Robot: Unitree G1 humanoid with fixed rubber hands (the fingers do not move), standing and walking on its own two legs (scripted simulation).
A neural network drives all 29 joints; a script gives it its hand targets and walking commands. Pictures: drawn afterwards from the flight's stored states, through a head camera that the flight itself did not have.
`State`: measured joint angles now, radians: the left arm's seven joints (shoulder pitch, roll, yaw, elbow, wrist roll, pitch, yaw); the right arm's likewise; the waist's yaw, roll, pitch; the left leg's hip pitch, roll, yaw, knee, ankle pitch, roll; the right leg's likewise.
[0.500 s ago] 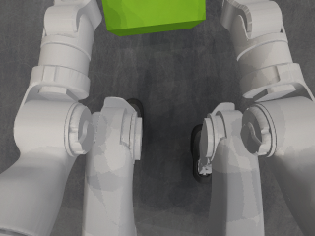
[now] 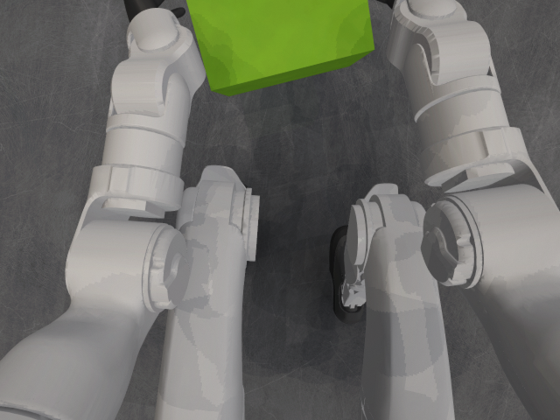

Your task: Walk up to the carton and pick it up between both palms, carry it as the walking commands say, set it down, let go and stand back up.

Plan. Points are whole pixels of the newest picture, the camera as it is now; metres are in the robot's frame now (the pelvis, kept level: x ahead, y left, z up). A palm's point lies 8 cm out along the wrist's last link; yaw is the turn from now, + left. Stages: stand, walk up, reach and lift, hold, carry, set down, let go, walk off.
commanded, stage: reach and lift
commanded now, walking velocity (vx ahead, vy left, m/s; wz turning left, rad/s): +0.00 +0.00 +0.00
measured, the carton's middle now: (275, 8) +0.57 +0.07 -0.17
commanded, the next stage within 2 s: none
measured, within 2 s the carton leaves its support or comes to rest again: neither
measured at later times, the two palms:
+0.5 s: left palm out of the picture +0.49 +0.19 -0.01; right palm out of the picture +0.53 -0.07 -0.01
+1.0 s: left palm out of the picture +0.47 +0.19 +0.06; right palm out of the picture +0.52 -0.07 +0.06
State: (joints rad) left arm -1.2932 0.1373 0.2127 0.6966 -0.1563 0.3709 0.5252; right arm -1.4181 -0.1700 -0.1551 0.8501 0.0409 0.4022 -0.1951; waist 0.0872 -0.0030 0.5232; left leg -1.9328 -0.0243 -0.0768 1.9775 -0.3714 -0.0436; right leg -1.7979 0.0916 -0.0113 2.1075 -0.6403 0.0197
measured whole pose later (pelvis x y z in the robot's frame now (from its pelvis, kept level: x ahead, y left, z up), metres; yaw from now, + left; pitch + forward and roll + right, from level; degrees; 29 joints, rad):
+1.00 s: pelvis -0.01 +0.00 +0.10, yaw +1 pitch +9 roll -2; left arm -1.18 0.07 0.21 0.66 -0.09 0.42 0.56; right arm -1.26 -0.12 -0.19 0.81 0.04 0.43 -0.20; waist 0.09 -0.01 0.52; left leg -1.48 -0.02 -0.08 1.68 -0.36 -0.04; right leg -1.37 0.09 0.01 1.79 -0.59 0.02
